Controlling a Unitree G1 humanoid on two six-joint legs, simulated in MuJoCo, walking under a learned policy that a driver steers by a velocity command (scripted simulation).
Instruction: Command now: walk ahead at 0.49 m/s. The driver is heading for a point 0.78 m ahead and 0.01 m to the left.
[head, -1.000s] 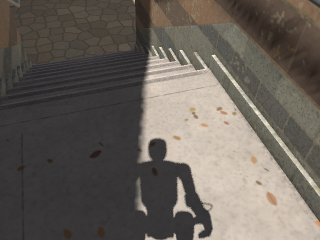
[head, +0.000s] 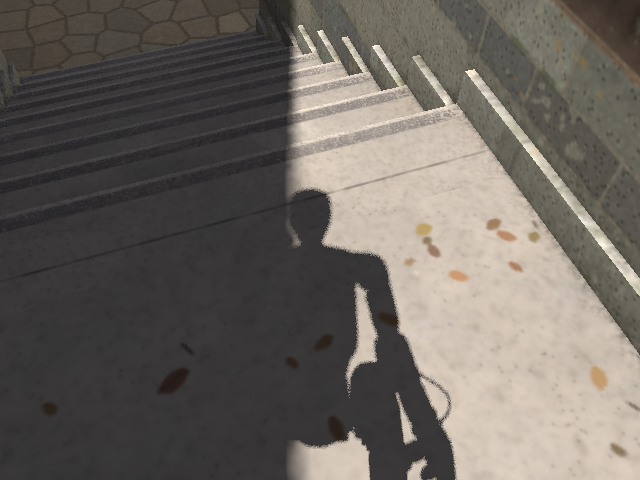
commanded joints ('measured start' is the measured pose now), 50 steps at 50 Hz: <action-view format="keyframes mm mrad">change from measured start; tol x32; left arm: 1 34 -19 -19 -43 -24 -13 -9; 39 473 -34 4 20 -82 -61 13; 50 86 10 33 -90 -23 4 -13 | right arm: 1 -53 -100 -7 -75 13 -15 1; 11 171 -30 18 -79 38 14 -7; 32 -459 -72 -1 -271 -2 54 28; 38 118 -226 -61 -127 -36 18 -9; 50 15 -107 -10 -101 8 -5 -11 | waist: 1 50 149 -95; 11 121 -255 -308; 50 22 96 -24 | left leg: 1 -96 258 -144 -203 595 133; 9 69 247 -114 105 593 70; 12 -515 59 -113 843 -255 23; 33 -432 121 -6 169 172 -3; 37 92 51 4 35 133 81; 39 527 523 -778 -137 -7 276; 50 53 265 -201 -303 349 112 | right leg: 1 256 16 -33 -272 164 0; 9 514 98 -60 -538 32 -78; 11 950 -341 649 -725 -140 -291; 13 732 -268 541 -803 -329 -219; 36 755 -124 33 -563 875 -107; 37 655 -83 -2 -354 791 -89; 39 114 171 -20 292 -357 -45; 50 18 -26 -6 -26 70 13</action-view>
